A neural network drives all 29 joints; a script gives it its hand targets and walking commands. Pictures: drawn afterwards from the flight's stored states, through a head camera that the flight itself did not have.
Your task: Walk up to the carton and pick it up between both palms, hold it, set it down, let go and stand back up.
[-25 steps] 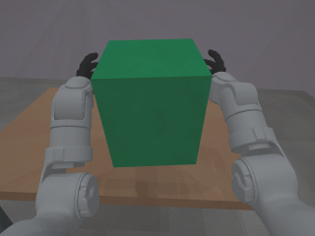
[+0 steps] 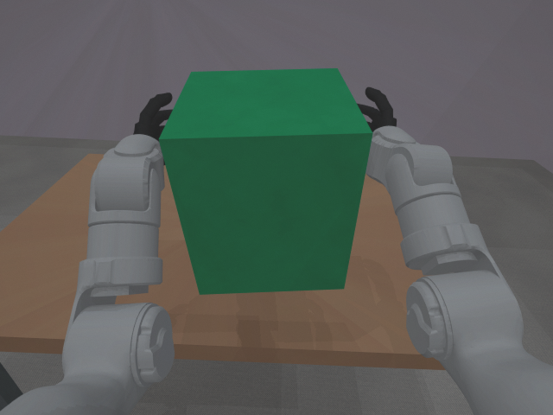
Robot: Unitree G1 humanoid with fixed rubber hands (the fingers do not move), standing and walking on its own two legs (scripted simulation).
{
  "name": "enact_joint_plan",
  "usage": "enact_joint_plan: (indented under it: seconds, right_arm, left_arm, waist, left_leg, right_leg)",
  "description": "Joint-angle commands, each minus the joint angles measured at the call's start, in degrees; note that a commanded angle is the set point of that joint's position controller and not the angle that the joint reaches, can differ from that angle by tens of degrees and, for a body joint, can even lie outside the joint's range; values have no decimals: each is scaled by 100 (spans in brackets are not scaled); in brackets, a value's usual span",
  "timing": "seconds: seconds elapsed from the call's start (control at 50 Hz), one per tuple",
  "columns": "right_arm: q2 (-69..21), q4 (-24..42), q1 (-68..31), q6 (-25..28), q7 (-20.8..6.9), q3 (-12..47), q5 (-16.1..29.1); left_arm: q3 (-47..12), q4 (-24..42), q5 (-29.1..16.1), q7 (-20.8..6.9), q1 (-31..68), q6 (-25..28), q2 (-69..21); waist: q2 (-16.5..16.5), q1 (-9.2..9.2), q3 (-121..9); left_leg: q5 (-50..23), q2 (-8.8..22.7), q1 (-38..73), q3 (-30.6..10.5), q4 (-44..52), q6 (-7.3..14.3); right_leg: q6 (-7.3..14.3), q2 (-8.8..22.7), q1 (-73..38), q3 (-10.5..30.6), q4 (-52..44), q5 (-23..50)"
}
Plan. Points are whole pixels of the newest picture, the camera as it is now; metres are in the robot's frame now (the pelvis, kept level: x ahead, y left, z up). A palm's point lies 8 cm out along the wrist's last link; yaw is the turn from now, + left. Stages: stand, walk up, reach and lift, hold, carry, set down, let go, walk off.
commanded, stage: hold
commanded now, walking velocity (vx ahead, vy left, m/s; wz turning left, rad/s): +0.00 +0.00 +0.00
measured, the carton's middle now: (268, 181) +0.39 +0.00 +0.23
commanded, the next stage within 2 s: set down in 0.62 s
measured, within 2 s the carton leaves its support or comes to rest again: neither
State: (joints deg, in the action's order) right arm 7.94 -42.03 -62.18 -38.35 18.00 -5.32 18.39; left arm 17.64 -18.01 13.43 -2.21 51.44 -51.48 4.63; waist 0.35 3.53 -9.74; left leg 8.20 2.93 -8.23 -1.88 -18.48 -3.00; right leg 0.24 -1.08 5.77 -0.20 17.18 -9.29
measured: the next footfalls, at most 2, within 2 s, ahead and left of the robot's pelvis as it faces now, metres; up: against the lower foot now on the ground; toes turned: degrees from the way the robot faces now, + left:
none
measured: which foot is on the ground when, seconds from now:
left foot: down 0.00-1.00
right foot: down 0.00-1.00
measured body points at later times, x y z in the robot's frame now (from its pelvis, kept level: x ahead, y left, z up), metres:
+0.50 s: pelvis +0.00 +0.00 +0.00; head -0.08 +0.01 +0.44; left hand +0.38 +0.16 +0.29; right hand +0.39 -0.15 +0.30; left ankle +0.02 +0.15 -0.75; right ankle +0.00 -0.11 -0.75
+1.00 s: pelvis +0.00 +0.00 +0.00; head -0.08 +0.02 +0.44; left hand +0.40 +0.16 +0.32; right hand +0.40 -0.15 +0.32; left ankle +0.02 +0.15 -0.75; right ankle +0.00 -0.11 -0.75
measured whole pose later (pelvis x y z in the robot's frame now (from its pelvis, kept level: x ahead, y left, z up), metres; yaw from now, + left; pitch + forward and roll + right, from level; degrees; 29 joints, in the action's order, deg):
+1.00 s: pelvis +0.00 +0.00 +0.00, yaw +0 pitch -2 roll -1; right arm 7.9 -50.7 -66.3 -26.4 16.2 -5.3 18.2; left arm 22.7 -26.5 16.8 -3.9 58.1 -41.4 5.2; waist 1.9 5.1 -9.7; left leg 8.2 2.9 -8.2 -1.9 -18.5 -3.0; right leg 0.2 -1.1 5.8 -0.2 17.2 -9.3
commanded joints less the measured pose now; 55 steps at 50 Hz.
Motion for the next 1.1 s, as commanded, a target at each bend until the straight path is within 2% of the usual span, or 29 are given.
enact_joint_plan:
  seconds: [0.0, 0.06, 0.08, 0.14, 0.18, 0.2, 0.22, 0.24, 0.28, 0.3, 0.4, 0.42, 0.44, 0.5, 0.56, 0.6, 0.62, 0.66, 0.68, 0.7, 0.76, 0.78, 0.8, 0.84, 0.9, 0.96, 0.98, 1.0, 1.08]
  right_arm:
    - [-3578, 1799, -4199, 98, -695, 2105, 1497]
    - [-3595, 1744, -4105, 64, -701, 2130, 1544]
    - [-3706, 1974, -4095, 94, -697, 2222, 1649]
    - [-3617, 1657, -4218, 74, -715, 1983, 1536]
    - [-3676, 1716, -4172, 75, -719, 2122, 1514]
    - [-3617, 1603, -4083, 63, -721, 1993, 1450]
    - [-3432, 1051, -3931, -11, -749, 1836, 1346]
    - [-3621, 1564, -4105, 76, -765, 1967, 1353]
    - [-3571, 1412, -3989, 61, -740, 1948, 1357]
    - [-3677, 1628, -3988, 92, -748, 2125, 1553]
    - [-3632, 1663, -3936, 53, -676, 2171, 1566]
    - [-3596, 1566, -4065, 48, -717, 2086, 1518]
    - [-3655, 1510, -4106, 50, -713, 2082, 1463]
    - [-3639, 1562, -4256, 88, -779, 2063, 1466]
    - [-3500, 1372, -3979, 74, -755, 1926, 1420]
    - [-3511, 1444, -4062, 17, -730, 1950, 1485]
    - [-3886, 2063, -4127, 96, -717, 1729, 1520]
    - [-3928, 1543, -4034, 101, -710, 1634, 1333]
    - [-3813, 1711, -4226, 140, -705, 1776, 1435]
    - [-3751, 1695, -4239, 269, -721, 1641, 1314]
    - [-3742, 1688, -4440, 520, -775, 1412, 1153]
    - [-3676, 1573, -4518, 683, -771, 1375, 1076]
    - [-3563, 1231, -4623, 773, -842, 1207, 886]
    - [-3534, 777, -4347, 1061, -922, 1085, 684]
    - [-3171, 257, -4360, 1596, -1126, 567, 81]
    - [-2798, -210, -4069, 1932, -1213, 246, -273]
    - [-2794, -242, -4037, 2080, -1227, 215, -378]
    - [-2811, -251, -4022, 2157, -1218, 168, -391]
    - [-2865, -53, -4250, 2701, -1355, 361, -450]
  left_arm:
    - [-1835, 523, -969, -689, 4123, 401, -3141]
    - [-1785, 617, -963, -653, 4232, 396, -3106]
    - [-1992, 911, -1077, -660, 4206, 423, -3239]
    - [-1903, 625, -1013, -631, 4380, 406, -3257]
    - [-1862, 579, -983, -626, 4298, 427, -3098]
    - [-2011, 825, -1070, -633, 4455, 454, -3176]
    - [-1766, 195, -847, -638, 4138, 343, -3154]
    - [-1963, 796, -976, -667, 4388, 449, -3260]
    - [-1823, 502, -866, -694, 4175, 384, -3225]
    - [-2028, 917, -1068, -677, 4291, 416, -3252]
    - [-1904, 783, -1015, -651, 4288, 424, -3148]
    - [-1963, 925, -1027, -635, 4576, 443, -3144]
    - [-1728, 462, -937, -644, 4331, 416, -3099]
    - [-1797, 498, -926, -623, 4268, 413, -3213]
    - [-1939, 541, -995, -613, 4198, 411, -3240]
    - [-1774, 436, -979, -631, 4334, 390, -3116]
    - [-2104, 522, -1175, -624, 4602, 324, -3313]
    - [-1685, 537, -1075, -668, 4842, 458, -3202]
    - [-1768, 544, -1091, -635, 4805, 440, -3052]
    - [-1623, 549, -1064, -667, 4793, 546, -3098]
    - [-1658, 462, -992, -623, 4982, 726, -3224]
    - [-1542, 250, -899, -664, 4751, 795, -3141]
    - [-1214, 166, -780, -695, 4870, 908, -3041]
    - [-1170, 92, -564, -700, 4747, 1090, -3120]
    - [-544, -1033, -152, -896, 4385, 1340, -2907]
    - [-366, -1354, 87, -925, 4041, 1497, -2725]
    - [-251, -1400, 255, -928, 3853, 1529, -2593]
    - [-393, -1206, 180, -930, 3899, 1611, -2650]
    - [-593, -1017, 70, -714, 3965, 1888, -2899]
  waist:
    - [-23, 94, -1895]
    - [-114, -39, -1862]
    - [-224, 9, -2206]
    - [-264, 95, -1832]
    - [-188, -12, -1975]
    - [-258, 98, -1899]
    - [-331, 88, -1337]
    - [-169, 99, -2009]
    - [-208, 118, -1639]
    - [-176, 128, -2081]
    - [-227, 58, -1852]
    - [-187, 156, -1930]
    - [-60, -22, -1665]
    - [-121, -122, -1734]
    - [-255, 164, -1795]
    - [-144, 41, -1588]
    - [228, 487, -1896]
    - [166, 399, -1423]
    - [94, 327, -1738]
    - [173, 311, -1813]
    - [-194, 326, -1950]
    - [-286, 202, -1821]
    - [-114, 171, -1588]
    - [-236, 165, -1583]
    - [-163, 5, -859]
    - [-93, 88, -666]
    - [-87, 35, -604]
    - [-29, 157, -584]
    - [-67, -36, -1065]
  left_leg:
    - [-890, -620, 506, 87, -154, 93]
    - [-814, -615, 460, 108, -117, 107]
    - [-1124, -615, 589, 59, -189, 72]
    - [-699, -605, 422, 62, -121, 58]
    - [-657, -607, 404, 99, -133, 123]
    - [-881, -578, 398, 93, -147, 75]
    - [-476, -562, 298, 80, -24, 48]
    - [-714, -560, 450, 102, -75, 23]
    - [-818, -575, 439, 89, -77, 67]
    - [-1218, -570, 703, 55, -143, 78]
    - [-1038, -589, 595, 39, -168, 85]
    - [-839, -564, 596, 44, -138, 75]
    - [-617, -586, 399, 82, -35, 141]
    - [-549, -543, 381, 90, -79, 86]
    - [-787, -563, 526, 54, -110, 37]
    - [-606, -606, 367, 62, -66, 86]
    - [-718, -643, 631, -83, -127, 228]
    - [-587, -642, 544, -25, -25, 278]
    - [-753, -616, 647, -11, -79, 247]
    - [-934, -611, 659, 18, -116, 200]
    - [-802, -600, 750, -95, -74, 167]
    - [-913, -607, 688, 20, -125, 106]
    - [-678, -619, 737, 24, -56, 155]
    - [-829, -583, 907, 98, -11, 124]
    - [-117, -530, 713, 143, 221, 170]
    - [-42, -524, 768, 170, 329, 179]
    - [-56, -563, 790, 230, 342, 195]
    - [-243, -513, 899, 194, 353, 200]
    - [-900, -520, 1203, 287, 189, 123]
  right_leg:
    - [-380, -285, -1109, -13, -55, 1343]
    - [-361, -311, -1038, 14, -73, 1280]
    - [-349, -319, -1197, 39, -24, 1538]
    - [-358, -295, -863, 14, -84, 1056]
    - [-392, -246, -973, 44, -92, 1113]
    - [-371, -253, -947, 32, -41, 1210]
    - [-331, -283, -697, 17, -145, 680]
    - [-327, -321, -983, 8, -86, 1006]
    - [-348, -284, -976, 2, -116, 1115]
    - [-376, -293, -1059, 8, -9, 1505]
    - [-415, -242, -1084, 62, -65, 1555]
    - [-392, -255, -994, 26, -61, 1291]
    - [-416, -257, -893, 25, -106, 1013]
    - [-321, -299, -864, 44, -109, 847]
    - [-316, -299, -980, -18, -73, 1126]
    - [-356, -279, -946, 51, -115, 978]
    - [-443, -354, -976, -128, -44, 1248]
    - [-507, -259, -737, -81, -113, 1149]
    - [-489, -268, -770, -44, -57, 1258]
    - [-498, -301, -852, -107, -61, 1460]
    - [-401, -285, -900, -42, -123, 1106]
    - [-398, -298, -904, -65, -91, 1159]
    - [-393, -239, -765, -76, -108, 1036]
    - [-336, -240, -869, -149, -145, 1011]
    - [-283, -157, -639, -245, -316, 99]
    - [-222, -138, -878, -341, -313, 88]
    - [-260, -147, -979, -379, -314, 160]
    - [-284, -163, -938, -398, -320, 253]
    - [-264, -255, -962, -514, -239, 632]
